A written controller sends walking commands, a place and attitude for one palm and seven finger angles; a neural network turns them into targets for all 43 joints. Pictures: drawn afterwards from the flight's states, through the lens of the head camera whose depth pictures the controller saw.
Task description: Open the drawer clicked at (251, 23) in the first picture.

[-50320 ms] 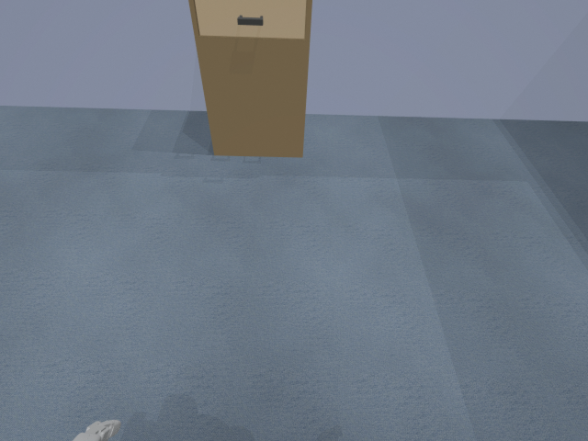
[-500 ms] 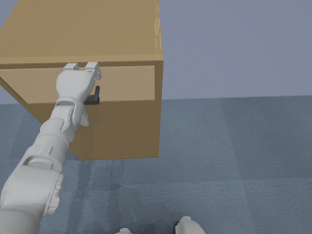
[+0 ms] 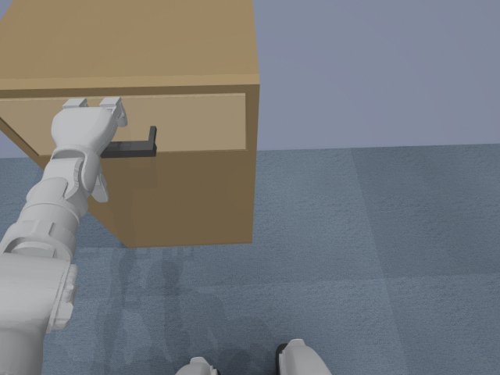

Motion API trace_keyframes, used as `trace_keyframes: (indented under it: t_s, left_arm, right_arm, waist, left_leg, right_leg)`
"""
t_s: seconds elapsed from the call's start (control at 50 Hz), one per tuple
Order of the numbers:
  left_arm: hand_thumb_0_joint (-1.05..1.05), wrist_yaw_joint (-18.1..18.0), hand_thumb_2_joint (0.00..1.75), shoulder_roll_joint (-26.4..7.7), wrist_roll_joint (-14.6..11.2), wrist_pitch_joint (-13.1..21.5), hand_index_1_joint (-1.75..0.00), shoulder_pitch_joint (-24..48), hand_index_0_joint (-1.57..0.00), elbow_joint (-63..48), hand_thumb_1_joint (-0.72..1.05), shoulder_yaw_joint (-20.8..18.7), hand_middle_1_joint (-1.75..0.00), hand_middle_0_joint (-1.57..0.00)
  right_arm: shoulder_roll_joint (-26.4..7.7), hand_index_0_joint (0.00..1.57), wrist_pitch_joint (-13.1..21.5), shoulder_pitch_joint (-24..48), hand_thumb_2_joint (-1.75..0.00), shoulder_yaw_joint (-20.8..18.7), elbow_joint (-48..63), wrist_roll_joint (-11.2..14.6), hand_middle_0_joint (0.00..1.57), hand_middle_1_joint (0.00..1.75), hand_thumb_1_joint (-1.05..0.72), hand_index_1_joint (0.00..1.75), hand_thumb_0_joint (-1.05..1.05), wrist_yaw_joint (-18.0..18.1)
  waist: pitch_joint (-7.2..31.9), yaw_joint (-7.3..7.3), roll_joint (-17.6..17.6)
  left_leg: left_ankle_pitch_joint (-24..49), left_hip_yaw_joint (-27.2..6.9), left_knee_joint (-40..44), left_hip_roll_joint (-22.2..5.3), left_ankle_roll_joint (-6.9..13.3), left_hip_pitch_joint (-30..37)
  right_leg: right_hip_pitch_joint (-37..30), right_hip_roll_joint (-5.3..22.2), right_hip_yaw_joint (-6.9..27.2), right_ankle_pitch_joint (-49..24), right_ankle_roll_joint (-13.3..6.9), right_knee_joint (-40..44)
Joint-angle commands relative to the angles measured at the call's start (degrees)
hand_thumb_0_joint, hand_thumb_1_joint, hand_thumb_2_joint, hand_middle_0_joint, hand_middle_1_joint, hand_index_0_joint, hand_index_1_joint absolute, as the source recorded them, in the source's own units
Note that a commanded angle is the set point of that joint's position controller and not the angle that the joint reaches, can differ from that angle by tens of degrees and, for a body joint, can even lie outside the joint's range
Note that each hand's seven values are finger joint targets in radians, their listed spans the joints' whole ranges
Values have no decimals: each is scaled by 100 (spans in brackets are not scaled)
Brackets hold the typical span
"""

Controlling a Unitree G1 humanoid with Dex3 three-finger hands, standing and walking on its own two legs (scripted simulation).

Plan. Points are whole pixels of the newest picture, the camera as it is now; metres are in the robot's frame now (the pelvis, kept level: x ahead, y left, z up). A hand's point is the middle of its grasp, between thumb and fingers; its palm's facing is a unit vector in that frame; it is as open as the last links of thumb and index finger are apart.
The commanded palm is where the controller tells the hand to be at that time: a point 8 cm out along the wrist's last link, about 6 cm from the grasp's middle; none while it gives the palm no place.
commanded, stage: move the hooked fingers above the handle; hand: left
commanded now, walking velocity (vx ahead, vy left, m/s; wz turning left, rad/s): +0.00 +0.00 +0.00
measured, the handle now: (129, 140) +0.54 +0.21 -0.01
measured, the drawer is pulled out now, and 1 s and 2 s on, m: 0.00 0.00 0.00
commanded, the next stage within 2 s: none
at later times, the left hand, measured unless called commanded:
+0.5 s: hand (104, 136) +0.49 +0.22 +0.06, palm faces +0.00 -0.01 -1.00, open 13.6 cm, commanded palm +0.46 +0.22 +0.10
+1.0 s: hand (130, 131) +0.50 +0.17 +0.06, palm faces +0.05 +0.01 -1.00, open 13.5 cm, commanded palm +0.47 +0.22 +0.10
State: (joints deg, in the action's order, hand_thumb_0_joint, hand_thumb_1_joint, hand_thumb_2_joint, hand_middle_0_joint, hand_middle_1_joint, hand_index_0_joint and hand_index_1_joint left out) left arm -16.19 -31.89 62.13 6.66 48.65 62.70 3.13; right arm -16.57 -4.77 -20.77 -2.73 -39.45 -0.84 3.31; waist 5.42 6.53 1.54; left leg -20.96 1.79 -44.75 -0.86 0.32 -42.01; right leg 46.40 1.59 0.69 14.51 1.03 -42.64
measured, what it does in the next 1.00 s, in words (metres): stands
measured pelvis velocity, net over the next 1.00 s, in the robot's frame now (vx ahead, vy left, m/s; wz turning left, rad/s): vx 0.02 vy -0.01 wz -0.01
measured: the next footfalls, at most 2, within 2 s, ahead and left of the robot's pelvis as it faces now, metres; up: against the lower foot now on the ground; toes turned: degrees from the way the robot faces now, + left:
none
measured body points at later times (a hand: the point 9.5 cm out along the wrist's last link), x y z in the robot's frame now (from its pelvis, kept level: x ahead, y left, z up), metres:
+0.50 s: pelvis +0.03 +0.00 +0.01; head +0.11 -0.02 +0.45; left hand +0.49 +0.22 +0.11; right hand +0.09 -0.26 -0.13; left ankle +0.00 +0.12 -0.70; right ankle +0.05 -0.13 -0.70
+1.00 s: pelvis +0.02 -0.01 +0.01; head +0.10 -0.03 +0.45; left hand +0.49 +0.17 +0.12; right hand +0.07 -0.28 -0.13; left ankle +0.00 +0.12 -0.70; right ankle +0.05 -0.13 -0.70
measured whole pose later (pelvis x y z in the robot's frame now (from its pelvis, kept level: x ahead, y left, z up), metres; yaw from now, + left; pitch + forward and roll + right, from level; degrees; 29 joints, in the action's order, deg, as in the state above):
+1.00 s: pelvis +0.02 -0.01 +0.01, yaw +0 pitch +15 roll +1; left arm -22.2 -22.8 62.9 1.1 45.0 57.0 4.4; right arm -15.3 -8.3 -14.6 -2.1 -41.5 -1.0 1.2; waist 6.2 5.0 3.0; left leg -21.3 2.1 -40.4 -1.1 -0.4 -34.3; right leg 39.9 1.2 1.0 15.8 0.6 -40.5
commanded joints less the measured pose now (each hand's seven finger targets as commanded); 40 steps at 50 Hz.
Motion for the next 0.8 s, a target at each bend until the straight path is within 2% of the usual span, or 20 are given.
trace_keyframes:
  t_s: [0.0,0.06,0.1,0.14,0.16,0.2,0.28,0.34,0.36,0.4,0.44,0.48,0.52,0.56,0.62,0.68,0.7,0.74,0.76,0.78]
  left_arm:
    - [0,-283,30,-559,-71,361,-120,3131,-30,-1712,-50,55,-120,-30]
    - [0,-419,30,-760,-101,460,-120,3356,-30,-2141,-50,-165,-120,-30]
    - [0,-594,30,-808,-19,355,-120,3081,-30,-1922,-50,-309,-120,-30]
    - [0,-758,30,-1015,10,126,-120,2746,-30,-1697,-50,-583,-120,-30]
    - [0,-805,30,-1222,14,-15,-120,2584,-30,-1616,-50,-802,-120,-30]
    - [0,-859,30,-943,37,-196,-120,2570,-30,-1690,-50,-566,-120,-30]
    - [0,-795,30,-1370,46,-358,-120,2399,-30,-1785,-50,-860,-120,-30]
    - [0,-670,30,-1073,22,-359,-120,2097,-30,-2012,-50,-691,-120,-30]
    - [0,-611,30,-1131,-32,-322,-120,1979,-30,-2033,-50,-779,-120,-30]
    - [0,-493,30,-986,-78,-375,-120,1573,-30,-1823,-50,-694,-120,-30]
    - [0,-359,30,-756,-51,-426,-120,1436,-30,-1573,-50,-466,-120,-30]
    - [0,-218,30,-435,-41,-397,-120,1241,-30,-1539,-50,-214,-120,-30]
    - [0,-75,30,-215,-56,-342,-120,1263,-30,-1585,-50,0,-120,-30]
    - [0,54,30,79,-128,-165,-120,1383,-30,-1839,-50,227,-120,-30]
    - [0,25,30,119,-128,124,-120,1861,-30,-2251,-50,319,-120,-30]
    - [0,-331,30,-522,24,361,-120,2471,-30,-2601,-50,-172,-120,-30]
    - [0,-499,30,-586,85,350,-120,2524,-30,-2494,-50,-243,-120,-30]
    - [0,-848,30,-1043,187,275,-120,2561,-30,-2549,-50,-662,-120,-30]
    - [0,-991,30,-1476,193,175,-120,2499,-30,-2566,-50,-1063,-120,-30]
    - [0,-1111,30,-1465,212,17,-120,2426,-30,-2447,-50,-1044,-120,-30]
  right_arm:
    - [-794,20,200,-734,-90,-457,228,-61,20,30,-90,30,0,-14]
    - [-795,20,178,-769,-90,-470,157,-125,20,30,-90,30,0,-43]
    - [-773,20,121,-735,-90,-462,79,-148,20,30,-90,30,0,-107]
    - [-781,20,49,-632,-90,-403,56,-168,20,30,-90,30,0,-206]
    - [-799,20,9,-555,-90,-365,87,-165,20,30,-90,30,0,-240]
    - [-741,20,-45,-465,-90,-380,157,-136,20,30,-90,30,0,-276]
    - [-762,20,-140,-289,-90,-345,248,-102,20,30,-90,30,0,-266]
    - [-682,20,-170,-195,-90,-363,362,-79,20,30,-90,30,0,-252]
    - [-690,20,-185,-168,-90,-357,382,-79,20,30,-90,30,0,-241]
    - [-679,20,-208,-141,-90,-359,381,-51,20,30,-90,30,0,-232]
    - [-684,20,-207,-113,-90,-348,401,-11,20,30,-90,30,0,-205]
    - [-660,20,-189,-109,-90,-359,455,14,20,30,-90,30,0,-195]
    - [-654,20,-181,-104,-90,-377,471,36,20,30,-90,30,0,-162]
    - [-620,20,-153,-98,-90,-390,521,37,20,30,-90,30,0,-145]
    - [-599,20,-112,-100,-90,-402,494,0,20,30,-90,30,0,-112]
    - [-589,20,-51,-136,-90,-402,431,-46,20,30,-90,30,0,-66]
    - [-570,20,-29,-128,-90,-386,401,-67,20,30,-90,30,0,-71]
    - [-577,20,-23,-69,-90,-361,344,-128,20,30,-90,30,0,-97]
    - [-610,20,-41,-1,-90,-331,317,-160,20,30,-90,30,0,-115]
    - [-584,20,-68,52,-90,-313,303,-175,20,30,-90,30,0,-137]
  waist:
    - [2825,292,322]
    - [3152,220,758]
    - [2974,142,788]
    - [2789,-31,824]
    - [2747,-120,699]
    - [2647,-47,524]
    - [2775,-176,219]
    - [2897,-264,244]
    - [2932,-294,200]
    - [2668,-311,-37]
    - [2231,-237,-347]
    - [2169,-255,-270]
    - [2019,-160,-426]
    - [1990,-99,-356]
    - [1899,-14,-79]
    - [2221,-50,203]
    - [2206,-49,277]
    - [2614,-173,464]
    - [2909,-328,505]
    - [3033,-320,616]
  left_leg:
    - [1220,-169,411,206,194,1574]
    - [1889,-248,334,201,118,2011]
    - [2221,-274,307,189,69,1985]
    - [2441,-229,338,192,36,1770]
    - [2605,-206,346,189,40,1662]
    - [2511,-145,405,200,74,1596]
    - [2412,-76,547,222,129,1502]
    - [2727,-36,598,203,123,1749]
    - [2895,-52,599,192,120,1795]
    - [2713,14,662,188,144,1702]
    - [2232,40,787,197,161,1491]
    - [2193,74,844,203,161,1558]
    - [2009,81,854,205,177,1613]
    - [2046,45,850,214,180,1755]
    - [1885,-11,801,231,170,1879]
    - [1854,-90,715,267,148,1864]
    - [1876,-89,665,292,144,1786]
    - [2107,-65,562,330,122,1710]
    - [2270,-57,519,352,108,1645]
    - [2387,-22,490,362,96,1606]
  right_leg:
    - [-1305,-320,-161,-592,-281,457]
    - [-1264,-346,-235,-890,-339,343]
    - [-1214,-364,-300,-1027,-354,277]
    - [-1366,-370,-343,-1212,-372,220]
    - [-1522,-379,-363,-1369,-382,183]
    - [-1700,-375,-337,-1490,-351,281]
    - [-2230,-339,-274,-1705,-319,308]
    - [-2403,-335,-285,-1907,-314,348]
    - [-2478,-323,-274,-1976,-316,345]
    - [-2528,-322,-260,-1985,-287,428]
    - [-2469,-319,-270,-1747,-274,565]
    - [-2470,-308,-256,-1702,-290,626]
    - [-2384,-312,-236,-1603,-277,726]
    - [-2325,-306,-247,-1560,-295,750]
    - [-2052,-287,-221,-1353,-297,741]
    - [-2002,-280,-189,-1251,-331,587]
    - [-1951,-290,-203,-1263,-342,525]
    - [-2101,-287,-200,-1479,-352,350]
    - [-2304,-285,-206,-1627,-367,238]
    - [-2395,-280,-204,-1807,-352,183]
